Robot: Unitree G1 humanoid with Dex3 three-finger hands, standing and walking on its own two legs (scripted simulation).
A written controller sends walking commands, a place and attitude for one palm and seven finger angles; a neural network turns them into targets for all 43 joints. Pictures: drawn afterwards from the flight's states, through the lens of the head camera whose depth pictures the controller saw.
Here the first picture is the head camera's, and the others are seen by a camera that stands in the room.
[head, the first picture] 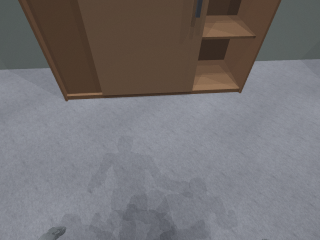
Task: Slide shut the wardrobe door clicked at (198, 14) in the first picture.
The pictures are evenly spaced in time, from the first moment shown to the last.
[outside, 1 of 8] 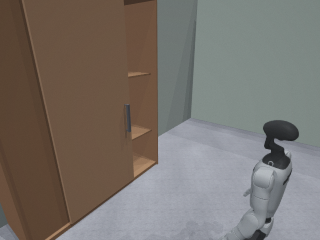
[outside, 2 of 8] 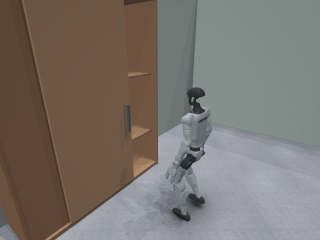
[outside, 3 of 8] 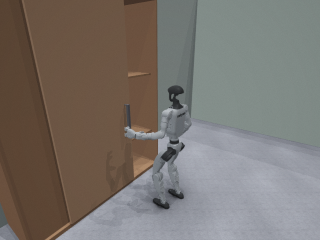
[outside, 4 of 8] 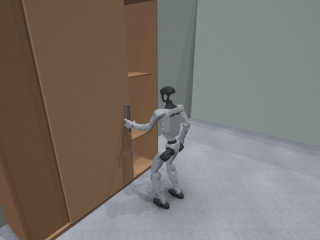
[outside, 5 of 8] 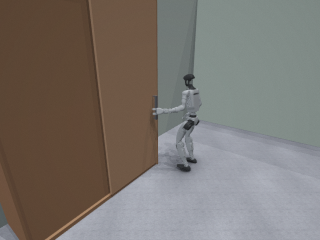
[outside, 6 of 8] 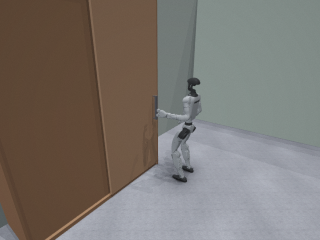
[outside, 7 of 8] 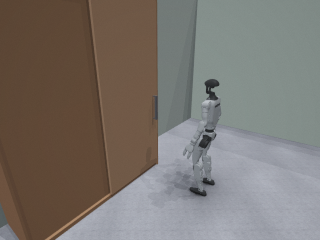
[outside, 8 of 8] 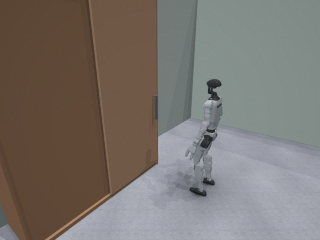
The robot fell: no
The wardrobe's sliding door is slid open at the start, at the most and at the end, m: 0.48 0.48 0.00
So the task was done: yes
